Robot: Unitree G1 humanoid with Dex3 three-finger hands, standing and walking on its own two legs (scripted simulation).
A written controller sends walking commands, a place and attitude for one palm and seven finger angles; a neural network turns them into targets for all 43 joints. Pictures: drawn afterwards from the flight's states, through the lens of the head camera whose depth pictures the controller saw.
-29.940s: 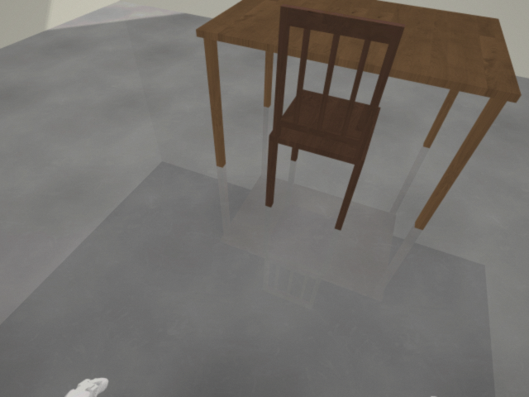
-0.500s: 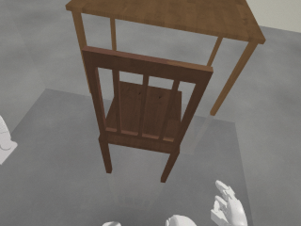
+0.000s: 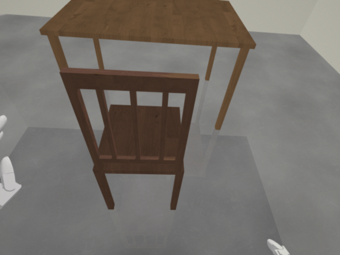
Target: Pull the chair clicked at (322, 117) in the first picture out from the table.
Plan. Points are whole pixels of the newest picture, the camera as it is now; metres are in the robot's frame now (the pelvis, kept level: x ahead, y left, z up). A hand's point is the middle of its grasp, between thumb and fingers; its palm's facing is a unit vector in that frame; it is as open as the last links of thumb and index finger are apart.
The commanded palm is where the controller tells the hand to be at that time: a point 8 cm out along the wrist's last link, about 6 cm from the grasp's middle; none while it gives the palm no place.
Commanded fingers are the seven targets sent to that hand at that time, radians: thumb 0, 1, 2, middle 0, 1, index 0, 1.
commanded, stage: stop stepping back and stand still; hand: left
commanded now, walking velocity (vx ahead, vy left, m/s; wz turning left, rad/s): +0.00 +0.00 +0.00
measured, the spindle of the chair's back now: (136, 129) +0.53 +0.13 -0.07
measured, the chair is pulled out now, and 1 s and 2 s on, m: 0.51 0.51 0.51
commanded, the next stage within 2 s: let the arm hang, fingers relaxed in 0.12 s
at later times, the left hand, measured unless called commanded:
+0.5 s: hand out of the picture +0.07 +0.17 -0.17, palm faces +0.05 -0.99 -0.14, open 7.2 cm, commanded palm none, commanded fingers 0.00 0.90 0.90 -0.20 -0.30 -0.20 -0.30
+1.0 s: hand out of the picture -0.05 +0.16 -0.17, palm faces +0.04 -0.98 -0.21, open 7.4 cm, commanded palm none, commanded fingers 0.00 0.90 0.90 -0.20 -0.30 -0.20 -0.30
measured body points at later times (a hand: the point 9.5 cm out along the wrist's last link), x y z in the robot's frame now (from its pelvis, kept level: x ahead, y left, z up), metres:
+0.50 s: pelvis +0.00 +0.00 -0.01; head +0.00 +0.03 +0.44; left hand +0.07 +0.22 -0.15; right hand +0.11 -0.23 -0.12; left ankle +0.05 +0.12 -0.74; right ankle -0.01 -0.16 -0.74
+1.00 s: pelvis -0.01 -0.02 +0.00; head +0.01 -0.02 +0.45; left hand -0.05 +0.21 -0.15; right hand -0.02 -0.23 -0.16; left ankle +0.05 +0.12 -0.74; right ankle -0.01 -0.16 -0.74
